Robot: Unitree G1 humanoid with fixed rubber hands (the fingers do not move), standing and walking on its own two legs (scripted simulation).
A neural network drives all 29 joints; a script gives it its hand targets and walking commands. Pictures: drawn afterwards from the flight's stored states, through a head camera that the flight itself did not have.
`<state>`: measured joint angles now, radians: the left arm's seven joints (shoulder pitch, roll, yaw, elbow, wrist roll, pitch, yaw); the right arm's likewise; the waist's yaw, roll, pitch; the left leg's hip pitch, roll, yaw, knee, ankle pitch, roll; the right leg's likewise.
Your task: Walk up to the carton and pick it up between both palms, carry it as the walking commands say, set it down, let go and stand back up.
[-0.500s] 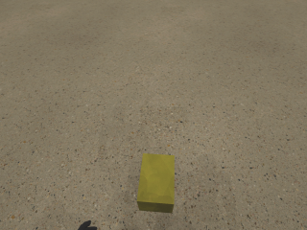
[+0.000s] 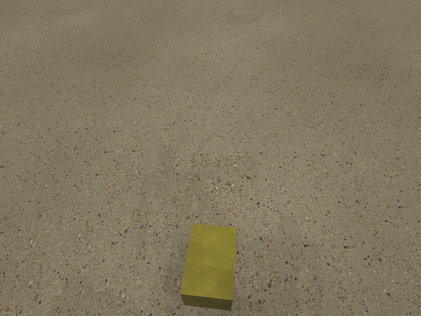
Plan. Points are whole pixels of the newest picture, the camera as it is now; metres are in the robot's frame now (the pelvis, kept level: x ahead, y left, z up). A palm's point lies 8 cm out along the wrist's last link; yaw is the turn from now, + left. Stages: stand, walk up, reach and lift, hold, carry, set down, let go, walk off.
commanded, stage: walk up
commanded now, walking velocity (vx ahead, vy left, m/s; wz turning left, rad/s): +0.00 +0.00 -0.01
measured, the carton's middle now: (210, 265) +0.44 +0.04 -0.68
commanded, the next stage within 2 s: stand in 1.96 s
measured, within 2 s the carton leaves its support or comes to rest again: neither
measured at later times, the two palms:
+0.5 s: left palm out of the picture +0.00 +0.37 -0.15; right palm out of the picture +0.03 -0.16 -0.12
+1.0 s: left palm out of the picture +0.00 +0.33 -0.13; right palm out of the picture -0.04 -0.13 -0.14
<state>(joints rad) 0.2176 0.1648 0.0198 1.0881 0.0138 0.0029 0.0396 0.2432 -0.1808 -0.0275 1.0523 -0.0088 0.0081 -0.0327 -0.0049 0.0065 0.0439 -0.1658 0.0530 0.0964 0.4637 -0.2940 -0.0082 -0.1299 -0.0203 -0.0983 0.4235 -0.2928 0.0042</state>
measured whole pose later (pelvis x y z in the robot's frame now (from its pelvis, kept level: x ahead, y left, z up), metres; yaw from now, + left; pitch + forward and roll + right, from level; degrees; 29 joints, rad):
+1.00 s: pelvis -0.02 +0.10 +0.01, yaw -4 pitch -2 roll +0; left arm 0.26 0.17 0.02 1.13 0.02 -0.01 0.04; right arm 0.28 -0.18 -0.03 1.10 0.00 0.00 -0.02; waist -0.02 0.02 0.04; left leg -0.19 0.03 0.09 0.38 -0.16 0.00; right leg -0.07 0.01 -0.05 0.35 -0.25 -0.03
